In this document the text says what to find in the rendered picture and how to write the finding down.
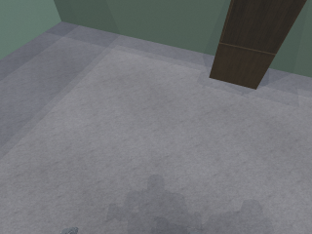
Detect cupboard door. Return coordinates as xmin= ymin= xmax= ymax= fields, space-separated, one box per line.
xmin=222 ymin=0 xmax=303 ymax=53

